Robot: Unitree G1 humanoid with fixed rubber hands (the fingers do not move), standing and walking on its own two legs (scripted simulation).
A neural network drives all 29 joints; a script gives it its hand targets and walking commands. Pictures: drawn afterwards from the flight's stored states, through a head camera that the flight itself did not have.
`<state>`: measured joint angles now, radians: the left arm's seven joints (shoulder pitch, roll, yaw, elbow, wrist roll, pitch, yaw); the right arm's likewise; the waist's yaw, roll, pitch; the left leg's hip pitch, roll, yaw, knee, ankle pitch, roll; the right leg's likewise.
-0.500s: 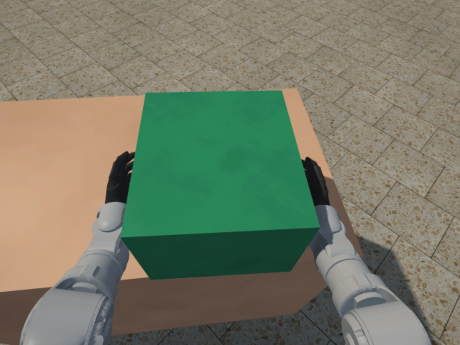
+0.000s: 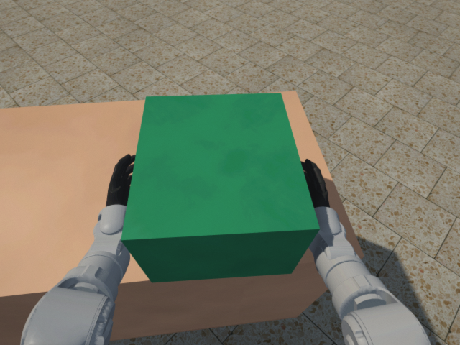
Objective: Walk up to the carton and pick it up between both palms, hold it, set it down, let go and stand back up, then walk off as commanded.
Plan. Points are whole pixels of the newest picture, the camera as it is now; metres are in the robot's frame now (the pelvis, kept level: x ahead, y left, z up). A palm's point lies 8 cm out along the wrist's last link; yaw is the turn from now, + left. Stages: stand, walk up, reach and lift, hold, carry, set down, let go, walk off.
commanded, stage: reach and lift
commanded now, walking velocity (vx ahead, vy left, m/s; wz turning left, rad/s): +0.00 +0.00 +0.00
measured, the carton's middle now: (218, 184) +0.43 +0.03 +0.01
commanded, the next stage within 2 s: none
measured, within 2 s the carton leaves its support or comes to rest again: leaves its support in 0.16 s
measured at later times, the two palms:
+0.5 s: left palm (122, 194) +0.38 +0.19 +0.05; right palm (327, 210) +0.36 -0.17 +0.03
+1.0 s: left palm (114, 185) +0.36 +0.19 +0.10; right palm (344, 204) +0.35 -0.17 +0.08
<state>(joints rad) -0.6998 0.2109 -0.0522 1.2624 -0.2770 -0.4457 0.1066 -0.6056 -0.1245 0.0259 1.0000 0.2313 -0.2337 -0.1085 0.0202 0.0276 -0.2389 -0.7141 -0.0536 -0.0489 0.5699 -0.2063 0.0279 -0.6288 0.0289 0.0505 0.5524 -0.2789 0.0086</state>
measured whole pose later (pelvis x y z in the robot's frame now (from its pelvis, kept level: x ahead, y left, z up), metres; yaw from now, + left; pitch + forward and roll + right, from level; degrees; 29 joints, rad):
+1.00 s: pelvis -0.03 +0.01 +0.00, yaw -1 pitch +17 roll -2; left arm -0.63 0.21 -0.12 0.84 -0.28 0.07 0.20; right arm -0.50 -0.21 0.03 0.69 0.23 0.16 -0.12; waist 0.02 0.04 -0.36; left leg -0.69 -0.04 -0.05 0.57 -0.17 0.03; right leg -0.58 0.04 0.05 0.51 -0.22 0.01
